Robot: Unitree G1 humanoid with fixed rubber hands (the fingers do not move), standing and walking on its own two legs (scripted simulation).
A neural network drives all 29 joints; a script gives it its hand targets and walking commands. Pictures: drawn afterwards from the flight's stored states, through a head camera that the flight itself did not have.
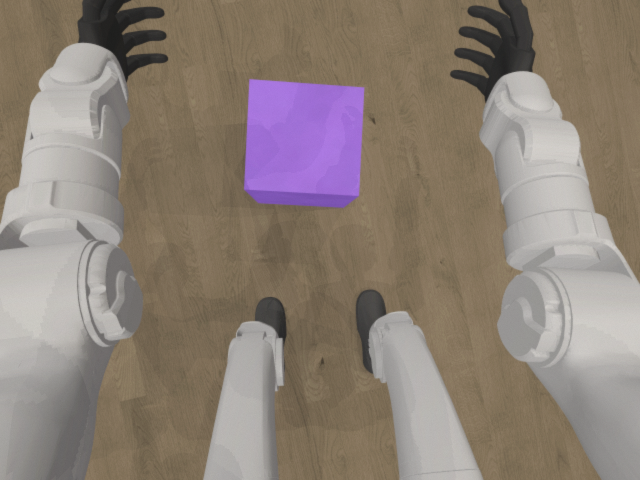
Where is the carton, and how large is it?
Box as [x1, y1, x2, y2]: [244, 79, 363, 207]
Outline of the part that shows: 249,79 244,189 258,202 343,207 358,195 363,87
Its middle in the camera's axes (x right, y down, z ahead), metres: -0.04 -0.19 +0.83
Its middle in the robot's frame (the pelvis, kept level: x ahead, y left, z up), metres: +0.55 +0.01 -0.53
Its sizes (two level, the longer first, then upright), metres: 0.210 0.200 0.250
